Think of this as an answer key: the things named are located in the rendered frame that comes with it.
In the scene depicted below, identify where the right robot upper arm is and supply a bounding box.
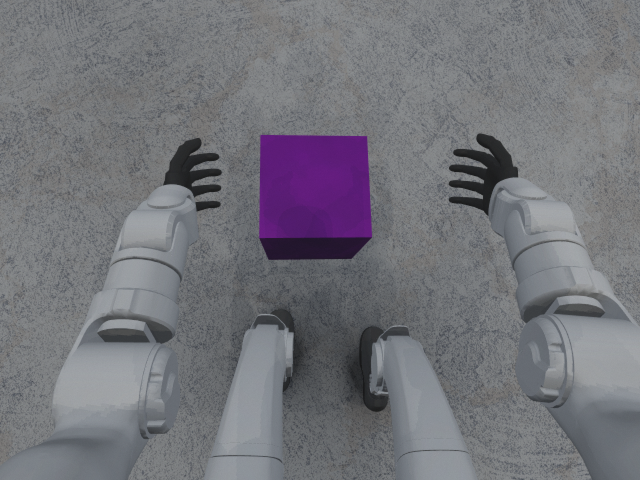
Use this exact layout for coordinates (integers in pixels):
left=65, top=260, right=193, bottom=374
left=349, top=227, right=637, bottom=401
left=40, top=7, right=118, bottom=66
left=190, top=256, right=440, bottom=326
left=515, top=313, right=640, bottom=480

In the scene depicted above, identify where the left robot upper arm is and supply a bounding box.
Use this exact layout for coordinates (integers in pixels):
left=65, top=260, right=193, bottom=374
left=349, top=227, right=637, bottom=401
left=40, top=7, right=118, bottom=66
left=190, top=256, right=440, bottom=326
left=0, top=342, right=180, bottom=480

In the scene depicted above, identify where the left robot shin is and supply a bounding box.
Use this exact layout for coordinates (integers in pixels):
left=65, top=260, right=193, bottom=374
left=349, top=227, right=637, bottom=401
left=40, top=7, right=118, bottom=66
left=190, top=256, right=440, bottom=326
left=242, top=314, right=286, bottom=346

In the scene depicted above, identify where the right robot forearm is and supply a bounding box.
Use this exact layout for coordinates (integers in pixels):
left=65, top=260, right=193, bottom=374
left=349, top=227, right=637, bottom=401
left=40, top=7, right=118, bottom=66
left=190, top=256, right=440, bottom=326
left=488, top=177, right=640, bottom=329

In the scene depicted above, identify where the left robot forearm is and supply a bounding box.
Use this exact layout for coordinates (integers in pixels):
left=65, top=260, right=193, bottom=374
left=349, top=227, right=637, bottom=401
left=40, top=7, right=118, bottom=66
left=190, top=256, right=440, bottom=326
left=52, top=184, right=199, bottom=428

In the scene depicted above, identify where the robot right hand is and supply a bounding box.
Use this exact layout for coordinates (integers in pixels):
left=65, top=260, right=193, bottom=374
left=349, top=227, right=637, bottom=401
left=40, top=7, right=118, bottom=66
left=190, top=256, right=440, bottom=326
left=449, top=133, right=518, bottom=215

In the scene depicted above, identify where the carton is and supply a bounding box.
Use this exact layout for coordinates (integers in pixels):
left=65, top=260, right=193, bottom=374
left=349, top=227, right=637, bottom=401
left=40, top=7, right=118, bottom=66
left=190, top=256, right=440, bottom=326
left=259, top=135, right=372, bottom=260

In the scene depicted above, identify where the robot left thigh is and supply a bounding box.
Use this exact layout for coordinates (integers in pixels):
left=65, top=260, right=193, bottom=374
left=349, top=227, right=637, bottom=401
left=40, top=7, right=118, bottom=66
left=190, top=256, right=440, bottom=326
left=203, top=324, right=294, bottom=480

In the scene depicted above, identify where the robot left hand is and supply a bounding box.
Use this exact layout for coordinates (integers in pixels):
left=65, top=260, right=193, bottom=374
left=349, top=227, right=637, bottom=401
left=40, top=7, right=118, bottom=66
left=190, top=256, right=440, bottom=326
left=163, top=138, right=222, bottom=211

